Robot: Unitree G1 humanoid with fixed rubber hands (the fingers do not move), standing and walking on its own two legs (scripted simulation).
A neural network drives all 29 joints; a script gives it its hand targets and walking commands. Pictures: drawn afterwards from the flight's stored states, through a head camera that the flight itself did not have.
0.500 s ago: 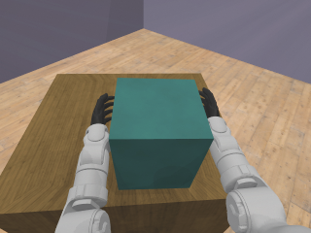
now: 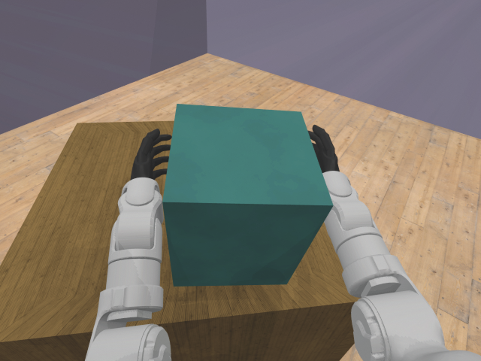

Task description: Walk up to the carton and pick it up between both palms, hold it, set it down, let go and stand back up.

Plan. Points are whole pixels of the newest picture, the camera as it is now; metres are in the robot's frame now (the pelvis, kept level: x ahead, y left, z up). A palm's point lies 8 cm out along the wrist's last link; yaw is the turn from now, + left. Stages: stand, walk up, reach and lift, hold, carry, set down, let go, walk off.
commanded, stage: reach and lift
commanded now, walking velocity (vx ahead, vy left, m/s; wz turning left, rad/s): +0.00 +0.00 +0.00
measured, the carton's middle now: (235, 200) +0.35 +0.01 +0.11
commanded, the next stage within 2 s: hold in 1.08 s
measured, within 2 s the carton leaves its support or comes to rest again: neither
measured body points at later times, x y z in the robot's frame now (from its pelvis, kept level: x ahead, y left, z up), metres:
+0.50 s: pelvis +0.01 -0.01 +0.00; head -0.04 +0.02 +0.45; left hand +0.38 +0.16 +0.17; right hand +0.39 -0.15 +0.18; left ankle +0.06 +0.13 -0.75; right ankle -0.03 -0.14 -0.75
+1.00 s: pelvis +0.00 -0.01 +0.00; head -0.05 +0.02 +0.45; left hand +0.37 +0.15 +0.19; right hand +0.39 -0.16 +0.20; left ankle +0.06 +0.13 -0.75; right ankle -0.03 -0.14 -0.75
